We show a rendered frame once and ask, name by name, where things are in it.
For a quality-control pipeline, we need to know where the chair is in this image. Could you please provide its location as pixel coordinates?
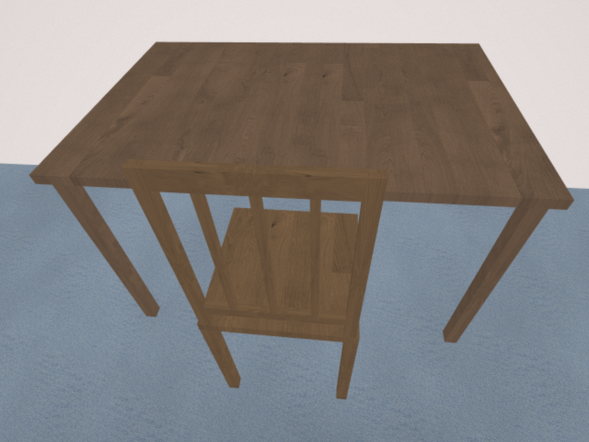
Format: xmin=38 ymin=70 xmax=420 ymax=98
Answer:
xmin=121 ymin=159 xmax=387 ymax=400

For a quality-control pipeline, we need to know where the table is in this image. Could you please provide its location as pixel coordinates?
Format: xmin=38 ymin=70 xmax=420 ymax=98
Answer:
xmin=29 ymin=42 xmax=574 ymax=343

